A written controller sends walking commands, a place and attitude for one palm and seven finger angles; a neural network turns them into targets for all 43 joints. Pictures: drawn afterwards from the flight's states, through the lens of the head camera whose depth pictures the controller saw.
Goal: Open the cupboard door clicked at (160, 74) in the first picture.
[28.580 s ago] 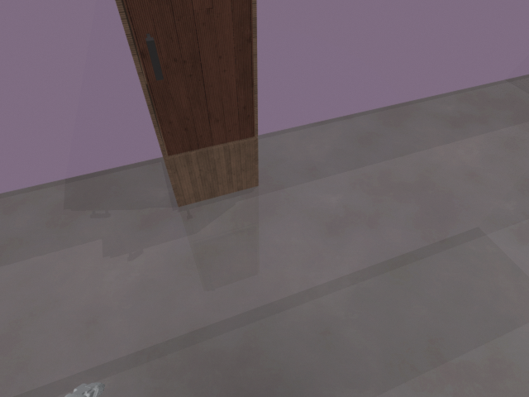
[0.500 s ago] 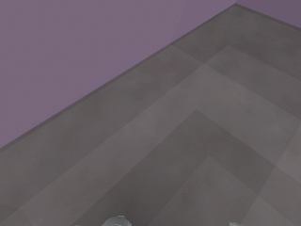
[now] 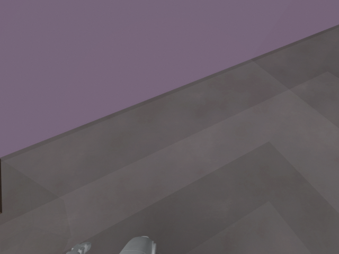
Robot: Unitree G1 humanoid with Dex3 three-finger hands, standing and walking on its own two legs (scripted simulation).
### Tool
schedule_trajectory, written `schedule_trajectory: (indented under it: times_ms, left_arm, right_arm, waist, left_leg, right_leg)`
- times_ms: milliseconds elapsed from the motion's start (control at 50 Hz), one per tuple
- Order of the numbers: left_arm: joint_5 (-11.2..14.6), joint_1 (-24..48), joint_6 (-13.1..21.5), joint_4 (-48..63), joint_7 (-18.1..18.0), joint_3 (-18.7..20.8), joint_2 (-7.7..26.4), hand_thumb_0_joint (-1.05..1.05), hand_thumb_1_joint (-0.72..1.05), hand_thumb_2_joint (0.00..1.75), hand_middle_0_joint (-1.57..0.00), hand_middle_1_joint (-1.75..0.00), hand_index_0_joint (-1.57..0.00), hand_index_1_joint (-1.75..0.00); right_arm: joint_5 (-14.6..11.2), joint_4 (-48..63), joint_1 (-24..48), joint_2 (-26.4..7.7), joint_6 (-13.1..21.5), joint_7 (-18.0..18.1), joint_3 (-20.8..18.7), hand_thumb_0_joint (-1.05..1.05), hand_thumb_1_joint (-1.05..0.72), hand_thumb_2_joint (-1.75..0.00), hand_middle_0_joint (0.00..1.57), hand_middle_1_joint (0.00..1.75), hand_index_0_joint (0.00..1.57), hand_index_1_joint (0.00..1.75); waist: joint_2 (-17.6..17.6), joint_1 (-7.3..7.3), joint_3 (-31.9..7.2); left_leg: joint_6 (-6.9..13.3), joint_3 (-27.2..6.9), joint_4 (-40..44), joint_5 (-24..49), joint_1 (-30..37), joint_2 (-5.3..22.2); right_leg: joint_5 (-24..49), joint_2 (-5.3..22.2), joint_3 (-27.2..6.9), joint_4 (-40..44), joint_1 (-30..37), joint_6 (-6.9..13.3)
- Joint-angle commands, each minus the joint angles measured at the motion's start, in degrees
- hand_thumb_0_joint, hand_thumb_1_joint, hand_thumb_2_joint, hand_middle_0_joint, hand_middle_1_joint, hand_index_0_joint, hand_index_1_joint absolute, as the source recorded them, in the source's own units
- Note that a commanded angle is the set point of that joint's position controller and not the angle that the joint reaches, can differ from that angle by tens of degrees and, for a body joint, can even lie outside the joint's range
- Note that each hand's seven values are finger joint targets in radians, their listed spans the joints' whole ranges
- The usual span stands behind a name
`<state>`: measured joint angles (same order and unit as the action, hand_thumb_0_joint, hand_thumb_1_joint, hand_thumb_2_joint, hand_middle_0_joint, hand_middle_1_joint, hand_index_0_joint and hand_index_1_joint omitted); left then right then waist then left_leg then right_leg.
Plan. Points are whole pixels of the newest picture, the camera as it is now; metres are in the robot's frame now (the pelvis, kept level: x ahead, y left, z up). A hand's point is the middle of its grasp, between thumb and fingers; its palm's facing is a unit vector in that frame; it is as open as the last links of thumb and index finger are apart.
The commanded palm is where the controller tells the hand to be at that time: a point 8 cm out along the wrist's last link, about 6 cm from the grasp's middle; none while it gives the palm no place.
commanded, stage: turn to face it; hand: left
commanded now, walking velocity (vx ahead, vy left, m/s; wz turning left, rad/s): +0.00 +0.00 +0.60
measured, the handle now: out of the picture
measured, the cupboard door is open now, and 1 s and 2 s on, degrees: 45 45 45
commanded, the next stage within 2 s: take the last steps up to it in 2.00 s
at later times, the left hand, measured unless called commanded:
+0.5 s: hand out of the picture +0.05 +0.24 -0.16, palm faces +0.30 -0.92 -0.26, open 7.4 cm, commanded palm none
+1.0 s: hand out of the picture -0.06 +0.20 -0.19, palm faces +0.59 -0.77 -0.23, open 7.4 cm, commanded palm none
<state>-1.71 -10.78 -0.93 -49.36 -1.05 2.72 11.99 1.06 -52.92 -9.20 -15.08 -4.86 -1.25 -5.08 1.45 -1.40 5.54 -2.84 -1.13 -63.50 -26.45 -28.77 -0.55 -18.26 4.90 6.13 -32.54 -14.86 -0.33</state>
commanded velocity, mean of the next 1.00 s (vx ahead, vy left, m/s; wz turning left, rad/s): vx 0.00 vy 0.00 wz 0.60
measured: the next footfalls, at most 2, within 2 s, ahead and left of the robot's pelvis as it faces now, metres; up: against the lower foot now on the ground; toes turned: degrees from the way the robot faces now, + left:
left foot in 0.20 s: +0.04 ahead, +0.13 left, +0.00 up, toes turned +13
right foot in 0.60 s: +0.10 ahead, -0.13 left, +0.00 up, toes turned +20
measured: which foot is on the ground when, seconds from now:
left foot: up 0.00-0.18, down 0.20-0.60, up 0.62-0.90, down 0.92-1.00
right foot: down 0.00-0.20, up 0.22-0.58, down 0.60-0.92, up 0.94-1.00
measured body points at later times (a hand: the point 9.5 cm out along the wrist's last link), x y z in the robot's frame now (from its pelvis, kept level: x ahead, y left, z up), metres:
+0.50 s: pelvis +0.01 +0.01 +0.01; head +0.06 +0.04 +0.45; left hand +0.03 +0.29 -0.14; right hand +0.16 -0.21 -0.13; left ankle +0.00 +0.12 -0.73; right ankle +0.05 -0.15 -0.69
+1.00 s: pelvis +0.03 +0.00 -0.01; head +0.06 +0.05 +0.43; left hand -0.09 +0.24 -0.17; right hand +0.28 -0.14 -0.13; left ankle -0.02 +0.10 -0.73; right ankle +0.06 -0.14 -0.69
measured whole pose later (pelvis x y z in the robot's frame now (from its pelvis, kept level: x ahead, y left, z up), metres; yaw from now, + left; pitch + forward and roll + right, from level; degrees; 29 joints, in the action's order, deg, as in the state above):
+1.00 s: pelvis +0.03 +0.00 -0.01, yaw +37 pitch +1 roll +1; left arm -1.3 -12.7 -3.6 -52.1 -0.5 3.9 14.8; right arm 1.3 -50.2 -6.6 -13.4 -1.7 -1.2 -3.3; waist -4.0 -0.1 6.2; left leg 1.8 2.7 -37.5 -17.5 -20.5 -0.6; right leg -32.2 7.3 5.1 -57.2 -21.6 -4.0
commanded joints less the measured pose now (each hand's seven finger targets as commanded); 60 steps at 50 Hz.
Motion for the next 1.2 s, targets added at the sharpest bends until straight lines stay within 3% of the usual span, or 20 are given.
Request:
schedule_trajectory:
  times_ms: [0,80,140,160,180,200,300,440,520,540,560,580,680,800,860,880,900,920,1000,1180]
  left_arm:
    - [0.0,-2.63,1.57,3.1,-0.91,2.7,10.56,0.0,0.9,0.9,-0.2,-0.3,-0.2,-0.3]
    - [-0.02,-5.68,1.3,1.73,-0.68,3.42,13.2,0.0,0.9,0.9,-0.2,-0.3,-0.2,-0.3]
    - [0.6,-4.17,0.97,1.87,-0.22,3.79,12.91,0.0,0.9,0.9,-0.2,-0.3,-0.2,-0.3]
    - [0.96,-3.73,0.73,2.89,-0.01,3.64,11.33,0.0,0.9,0.9,-0.2,-0.3,-0.2,-0.3]
    - [1.28,-1.96,0.43,5.46,0.48,2.47,6.81,0.0,0.9,0.9,-0.2,-0.3,-0.2,-0.3]
    - [0.44,2.67,-0.2,7.55,0.05,1.81,7.59,0.0,0.9,0.9,-0.2,-0.3,-0.2,-0.3]
    - [0.61,1.13,-0.87,2.73,0.59,2.49,7.05,0.0,0.9,0.9,-0.2,-0.3,-0.2,-0.3]
    - [0.94,2.83,-0.85,4.06,0.51,2.09,6.29,0.0,0.9,0.9,-0.2,-0.3,-0.2,-0.3]
    - [1.22,-2.45,0.1,3.21,0.21,2.38,6.87,0.0,0.9,0.9,-0.2,-0.3,-0.2,-0.3]
    - [1.0,-5.11,0.71,2.76,-0.13,2.97,8.93,0.0,0.9,0.9,-0.2,-0.3,-0.2,-0.3]
    - [0.0,-6.87,1.35,2.55,-0.71,4.09,14.08,0.0,0.9,0.9,-0.2,-0.3,-0.2,-0.3]
    - [-0.11,-5.89,1.2,3.17,-0.68,3.75,16.22,0.0,0.9,0.9,-0.2,-0.3,-0.2,-0.3]
    - [0.34,0.88,1.4,4.46,-0.9,2.2,9.45,0.0,0.9,0.9,-0.2,-0.3,-0.2,-0.3]
    - [-0.13,-4.73,1.18,1.84,-0.63,3.42,12.78,0.0,0.9,0.9,-0.2,-0.3,-0.2,-0.3]
    - [0.71,-3.75,0.92,2.11,-0.17,3.81,13.13,0.0,0.9,0.9,-0.2,-0.3,-0.2,-0.3]
    - [1.02,-3.23,0.63,3.06,0.07,3.69,11.28,0.0,0.9,0.9,-0.2,-0.3,-0.2,-0.3]
    - [1.27,-1.35,0.41,5.6,0.5,2.24,6.86,0.0,0.9,0.9,-0.2,-0.3,-0.2,-0.3]
    - [0.68,1.89,-0.22,7.31,0.07,2.05,7.68,0.0,0.9,0.9,-0.2,-0.3,-0.2,-0.3]
    - [0.57,2.15,-0.85,3.56,0.51,2.56,7.15,0.0,0.9,0.9,-0.2,-0.3,-0.2,-0.3]
    - [0.99,-0.22,-0.48,3.72,0.44,2.17,6.24,0.0,0.9,0.9,-0.2,-0.3,-0.2,-0.3]
  right_arm:
    - [-0.57,5.65,4.73,-1.7,2.01,-0.63,0.16,0.0,-0.9,-0.9,0.2,0.3,0.2,0.3]
    - [-0.73,6.28,6.01,-1.29,2.54,-0.7,0.82,0.0,-0.9,-0.9,0.2,0.3,0.2,0.3]
    - [-0.44,5.45,1.22,-3.27,3.09,-0.46,0.32,0.0,-0.9,-0.9,0.2,0.3,0.2,0.3]
    - [-0.06,4.57,-2.96,-7.25,3.62,-0.32,-0.68,0.0,-0.9,-0.9,0.2,0.3,0.2,0.3]
    - [0.47,4.12,-7.56,-14.48,3.84,0.14,-2.56,0.0,-0.9,-0.9,0.2,0.3,0.2,0.3]
    - [0.23,2.96,-11.01,-15.66,3.36,0.56,-2.44,0.0,-0.9,-0.9,0.2,0.3,0.2,0.3]
    - [0.21,5.14,-1.04,-9.5,4.3,2.36,-0.58,0.0,-0.9,-0.9,0.2,0.3,0.2,0.3]
    - [0.56,4.57,-1.18,-10.02,3.69,1.82,-1.27,0.0,-0.9,-0.9,0.2,0.3,0.2,0.3]
    - [0.18,5.51,1.39,-9.69,3.16,1.69,-1.81,0.0,-0.9,-0.9,0.2,0.3,0.2,0.3]
    - [-0.28,6.02,2.14,-8.13,3.18,1.5,-1.71,0.0,-0.9,-0.9,0.2,0.3,0.2,0.3]
    - [-0.79,6.91,1.16,-4.26,3.26,1.07,-1.22,0.0,-0.9,-0.9,0.2,0.3,0.2,0.3]
    - [-0.3,7.81,1.92,-4.52,3.32,0.75,-1.25,0.0,-0.9,-0.9,0.2,0.3,0.2,0.3]
    - [-0.27,5.04,2.47,-2.94,1.79,-0.38,-0.56,0.0,-0.9,-0.9,0.2,0.3,0.2,0.3]
    - [-0.68,6.09,6.16,-1.2,2.54,-0.8,0.56,0.0,-0.9,-0.9,0.2,0.3,0.2,0.3]
    - [-0.32,5.05,0.68,-3.54,3.14,-0.43,0.13,0.0,-0.9,-0.9,0.2,0.3,0.2,0.3]
    - [0.09,4.17,-3.82,-7.96,3.66,-0.23,-0.97,0.0,-0.9,-0.9,0.2,0.3,0.2,0.3]
    - [0.45,4.06,-8.08,-14.41,3.78,0.09,-2.71,0.0,-0.9,-0.9,0.2,0.3,0.2,0.3]
    - [0.39,2.92,-10.95,-16.11,3.34,0.61,-2.71,0.0,-0.9,-0.9,0.2,0.3,0.2,0.3]
    - [0.49,5.27,-1.23,-9.9,4.09,2.24,-0.84,0.0,-0.9,-0.9,0.2,0.3,0.2,0.3]
    - [0.61,5.48,0.86,-10.44,3.23,1.68,-1.62,0.0,-0.9,-0.9,0.2,0.3,0.2,0.3]
  waist:
    - [-12.49,2.69,-6.5]
    - [-14.34,4.1,-7.48]
    - [-11.75,0.96,-9.24]
    - [-2.73,-1.52,-12.34]
    - [16.88,-4.25,-13.31]
    - [11.2,-5.41,-11.99]
    - [6.97,0.47,-8.78]
    - [7.82,0.04,-7.69]
    - [7.3,2.62,-9.47]
    - [3.11,4.24,-10.03]
    - [-13.35,4.91,-10.7]
    - [-18.26,4.8,-9.08]
    - [-14.17,1.05,-5.3]
    - [-14.12,3.99,-6.1]
    - [-11.21,0.42,-8.94]
    - [-1.48,-2.13,-12.38]
    - [16.62,-4.38,-13.33]
    - [10.44,-5.33,-13.54]
    - [8.11,-0.25,-8.38]
    - [8.22,0.96,-8.5]
  left_leg:
    - [-1.12,4.24,8.7,-0.38,-0.73,1.89]
    - [-0.16,7.56,20.59,0.59,4.22,0.58]
    - [1.25,7.44,34.46,11.11,15.46,0.19]
    - [3.7,0.85,39.1,22.62,26.35,6.09]
    - [12.97,-22.52,41.42,44.72,33.29,23.15]
    - [17.24,-22.99,40.81,46.57,30.17,26.78]
    - [11.78,-11.81,42.97,37.01,21.14,14.32]
    - [11.9,-15.43,43.35,28.14,16.71,12.52]
    - [9.65,-17.49,38.26,27.65,10.61,9.49]
    - [7.02,-15.63,33.92,21.57,5.17,6.61]
    - [2.41,-6.72,21.78,4.66,-5.49,-1.26]
    - [0.72,-1.53,6.76,-9.67,-6.29,-3.63]
    - [-1.01,1.33,-1.58,0.26,-3.5,1.98]
    - [-0.2,7.2,20.23,0.34,3.81,0.48]
    - [1.35,7.47,34.75,12.11,16.07,-0.47]
    - [4.36,-0.91,38.63,24.2,26.61,6.63]
    - [13.13,-22.8,40.63,46.14,33.2,22.69]
    - [17.72,-24.47,40.93,43.03,29.46,26.37]
    - [12.22,-14.96,43.58,30.94,18.9,15.04]
    - [11.19,-17.7,41.75,25.95,13.41,11.19]
  right_leg:
    - [34.39,13.88,-4.16,9.61,10.67,6.55]
    - [38.26,15.43,-2.75,6.38,12.66,6.36]
    - [31.93,14.32,0.88,-1.01,7.22,2.4]
    - [21.86,12.19,3.49,-10.24,-1.45,-0.64]
    - [-16.84,3.03,4.75,-24.16,-18.22,-5.38]
    - [-21.18,2.68,-2.35,-30.71,-20.35,-4.41]
    - [-5.25,1.35,-6.73,-33.62,-17.63,-4.65]
    - [-6.36,-2.25,-4.92,-15.7,-9.37,-4.19]
    - [1.33,-4.72,-3.69,1.87,4.5,-3.16]
    - [5.1,-1.26,-6.5,10.2,11.95,-2.45]
    - [5.49,13.34,-21.72,17.19,18.77,2.19]
    - [12.01,23.74,-27.68,17.88,12.32,8.63]
    - [29.39,13.3,-6.78,11.72,7.49,7.04]
    - [37.23,15.01,-2.74,6.48,12.28,6.07]
    - [33.47,13.75,1.01,-2.62,7.24,2.04]
    - [21.29,11.21,3.74,-12.58,-1.93,-1.02]
    - [-17.7,2.7,3.96,-26.2,-17.83,-5.22]
    - [-21.66,2.16,-3.01,-32.44,-19.14,-4.02]
    - [-7.34,1.58,-7.05,-33.94,-17.46,-4.1]
    - [-4.93,-4.22,-3.94,-8.29,-3.2,-3.37]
